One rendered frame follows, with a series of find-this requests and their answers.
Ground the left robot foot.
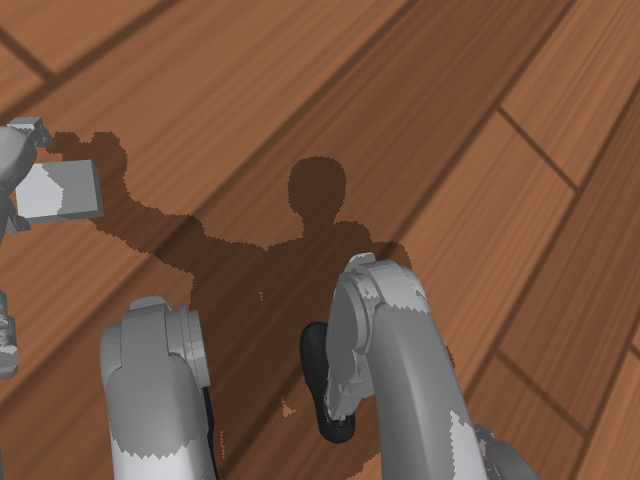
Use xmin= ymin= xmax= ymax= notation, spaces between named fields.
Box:
xmin=203 ymin=386 xmax=219 ymax=480

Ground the small box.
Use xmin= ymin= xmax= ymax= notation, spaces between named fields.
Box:
xmin=15 ymin=160 xmax=104 ymax=225

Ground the left robot arm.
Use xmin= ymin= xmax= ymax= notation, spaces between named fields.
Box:
xmin=0 ymin=189 xmax=18 ymax=480

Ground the right robot foot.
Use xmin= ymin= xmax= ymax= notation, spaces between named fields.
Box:
xmin=300 ymin=322 xmax=355 ymax=444

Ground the right robot hand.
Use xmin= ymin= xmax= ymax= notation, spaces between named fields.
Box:
xmin=473 ymin=424 xmax=540 ymax=480

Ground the left robot hand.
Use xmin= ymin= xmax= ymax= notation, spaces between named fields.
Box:
xmin=0 ymin=117 xmax=53 ymax=233

